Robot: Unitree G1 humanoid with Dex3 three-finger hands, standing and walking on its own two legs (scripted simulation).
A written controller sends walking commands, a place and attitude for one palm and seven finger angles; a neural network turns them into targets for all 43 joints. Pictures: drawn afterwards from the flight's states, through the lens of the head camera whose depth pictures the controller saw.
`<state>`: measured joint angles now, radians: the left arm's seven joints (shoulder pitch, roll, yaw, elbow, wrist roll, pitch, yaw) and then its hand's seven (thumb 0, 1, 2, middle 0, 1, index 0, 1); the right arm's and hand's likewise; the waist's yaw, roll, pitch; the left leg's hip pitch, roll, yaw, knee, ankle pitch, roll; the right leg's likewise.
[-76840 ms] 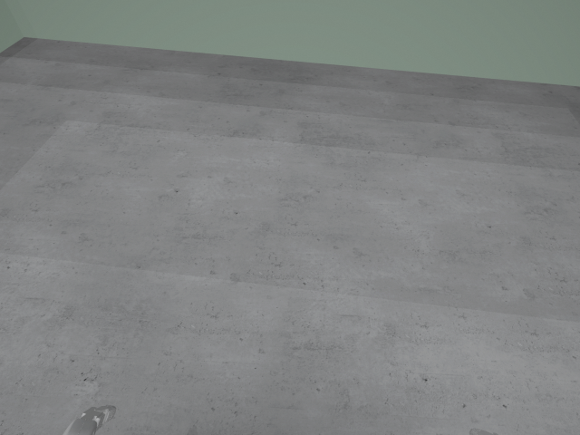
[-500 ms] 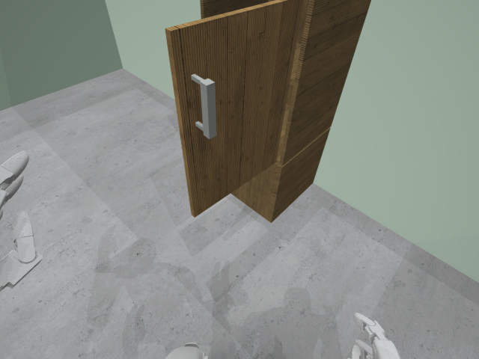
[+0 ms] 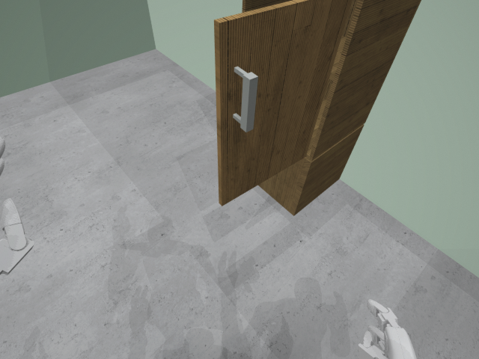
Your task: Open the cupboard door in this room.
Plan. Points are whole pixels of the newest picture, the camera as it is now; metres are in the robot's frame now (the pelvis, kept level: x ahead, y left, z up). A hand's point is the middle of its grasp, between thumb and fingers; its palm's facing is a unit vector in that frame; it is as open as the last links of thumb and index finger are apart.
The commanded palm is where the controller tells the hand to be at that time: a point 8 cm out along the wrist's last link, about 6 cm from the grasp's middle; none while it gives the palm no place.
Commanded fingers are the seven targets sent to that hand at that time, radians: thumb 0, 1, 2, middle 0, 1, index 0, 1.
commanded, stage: stop stepping back and stand still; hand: left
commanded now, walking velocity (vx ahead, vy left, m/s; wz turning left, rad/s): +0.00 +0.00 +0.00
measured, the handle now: (243, 99) +0.64 +0.04 +0.09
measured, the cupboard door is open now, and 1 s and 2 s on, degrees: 86 86 86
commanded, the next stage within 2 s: let the arm hang, fingers relaxed in 0.92 s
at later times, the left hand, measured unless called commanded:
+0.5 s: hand out of the picture +0.20 +0.31 +0.17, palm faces +0.40 -0.77 -0.49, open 7.4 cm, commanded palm +0.14 +0.34 +0.18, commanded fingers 0.00 0.90 0.90 -0.20 -0.30 -0.20 -0.30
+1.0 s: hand out of the picture +0.18 +0.29 +0.16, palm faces +0.43 -0.77 -0.47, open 7.4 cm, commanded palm none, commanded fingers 0.00 0.90 0.90 -0.20 -0.30 -0.20 -0.30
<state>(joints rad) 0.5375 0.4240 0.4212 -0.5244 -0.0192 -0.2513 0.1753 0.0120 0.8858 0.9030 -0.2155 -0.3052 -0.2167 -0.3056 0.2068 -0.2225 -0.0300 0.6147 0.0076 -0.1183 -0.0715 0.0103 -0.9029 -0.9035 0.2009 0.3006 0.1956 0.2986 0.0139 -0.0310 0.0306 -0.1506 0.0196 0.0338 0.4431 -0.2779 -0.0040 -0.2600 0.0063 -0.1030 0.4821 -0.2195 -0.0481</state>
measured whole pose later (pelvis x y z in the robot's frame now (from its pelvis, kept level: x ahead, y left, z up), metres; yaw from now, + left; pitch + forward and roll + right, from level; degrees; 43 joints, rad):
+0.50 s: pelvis -0.01 +0.04 +0.00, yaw -1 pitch -1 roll -1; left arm 0.56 0.42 0.44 -0.51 -0.04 -0.24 0.14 0.01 0.89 0.90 -0.21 -0.30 -0.21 -0.31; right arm 0.21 -0.19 0.02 0.61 0.01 -0.09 -0.05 0.01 -0.90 -0.90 0.20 0.30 0.20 0.30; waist 0.00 -0.01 0.07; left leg -0.17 -0.02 0.06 0.48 -0.30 0.04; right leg -0.25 -0.03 -0.07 0.45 -0.18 0.01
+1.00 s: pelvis -0.02 +0.03 +0.00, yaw +0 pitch -1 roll +0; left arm 0.53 0.37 0.40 -0.43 -0.03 -0.22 0.15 0.01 0.89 0.90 -0.21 -0.30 -0.21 -0.30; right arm 0.21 -0.21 0.01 0.62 0.01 -0.10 -0.06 0.01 -0.90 -0.90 0.20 0.30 0.20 0.30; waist 0.01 0.02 0.04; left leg -0.19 0.00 0.04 0.47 -0.27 0.02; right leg -0.26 -0.01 -0.09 0.42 -0.15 -0.01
